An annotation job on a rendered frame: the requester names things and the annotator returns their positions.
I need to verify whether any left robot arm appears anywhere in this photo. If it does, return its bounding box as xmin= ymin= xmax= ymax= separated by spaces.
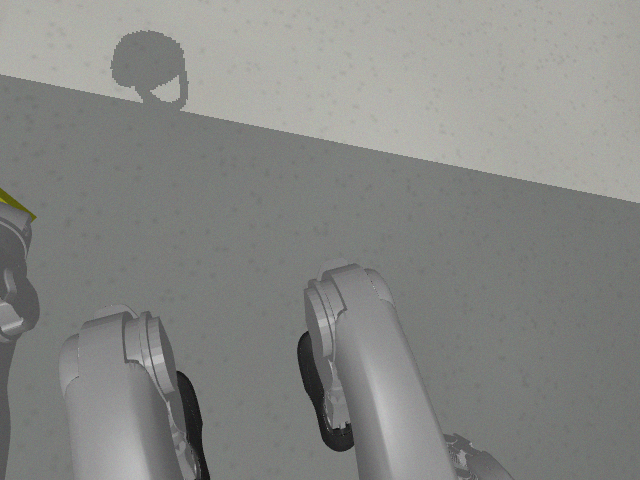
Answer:
xmin=0 ymin=201 xmax=40 ymax=480

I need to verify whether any right robot foot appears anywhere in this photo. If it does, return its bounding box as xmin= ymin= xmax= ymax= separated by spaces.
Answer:
xmin=297 ymin=331 xmax=354 ymax=452

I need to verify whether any left robot foot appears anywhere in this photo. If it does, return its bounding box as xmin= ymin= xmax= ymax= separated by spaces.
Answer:
xmin=176 ymin=371 xmax=210 ymax=480

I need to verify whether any right robot hand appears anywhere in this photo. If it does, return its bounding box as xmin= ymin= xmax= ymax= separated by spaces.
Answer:
xmin=443 ymin=433 xmax=514 ymax=480

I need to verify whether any cube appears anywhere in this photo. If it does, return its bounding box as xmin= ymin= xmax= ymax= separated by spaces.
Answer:
xmin=0 ymin=188 xmax=37 ymax=222

